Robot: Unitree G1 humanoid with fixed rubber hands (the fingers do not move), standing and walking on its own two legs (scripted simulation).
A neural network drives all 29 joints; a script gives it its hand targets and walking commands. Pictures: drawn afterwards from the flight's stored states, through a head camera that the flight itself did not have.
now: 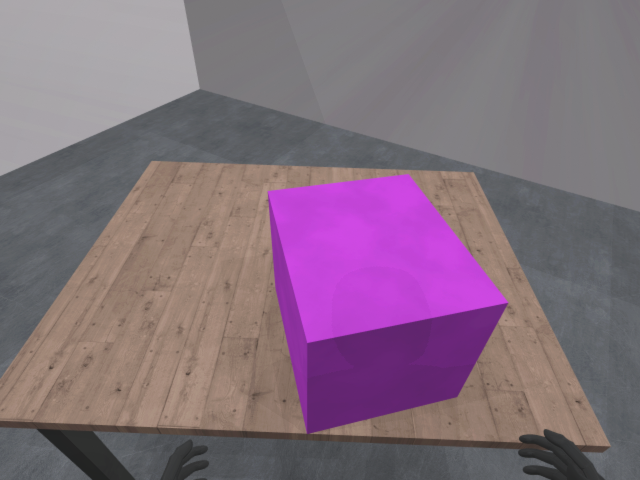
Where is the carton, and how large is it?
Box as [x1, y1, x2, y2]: [268, 174, 507, 433]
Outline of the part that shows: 408,174 268,191 275,287 307,433 457,396 507,304 507,301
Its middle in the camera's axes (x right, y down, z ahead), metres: +0.07 +0.08 +0.62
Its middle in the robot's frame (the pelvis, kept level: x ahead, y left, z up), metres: +0.42 -0.04 +0.01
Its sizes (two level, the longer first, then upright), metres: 0.290 0.244 0.234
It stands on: a table, 0.67 m high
